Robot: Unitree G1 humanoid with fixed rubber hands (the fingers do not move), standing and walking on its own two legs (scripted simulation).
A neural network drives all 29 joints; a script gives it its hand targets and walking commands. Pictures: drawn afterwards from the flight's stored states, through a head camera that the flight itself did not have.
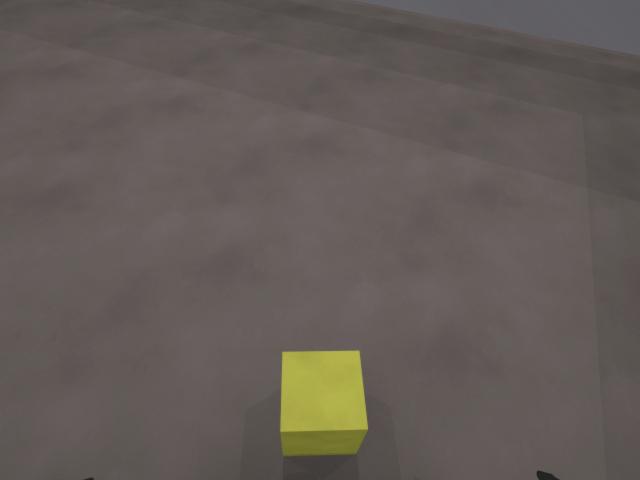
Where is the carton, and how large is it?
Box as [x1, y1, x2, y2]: [280, 351, 367, 455]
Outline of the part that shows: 282,352 280,433 283,455 355,453 367,430 359,351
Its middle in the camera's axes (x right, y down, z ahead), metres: +0.00 +0.47 +1.08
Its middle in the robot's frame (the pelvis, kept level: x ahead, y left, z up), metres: +0.42 -0.03 -0.65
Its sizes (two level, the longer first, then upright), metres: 0.210 0.200 0.250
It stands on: the floor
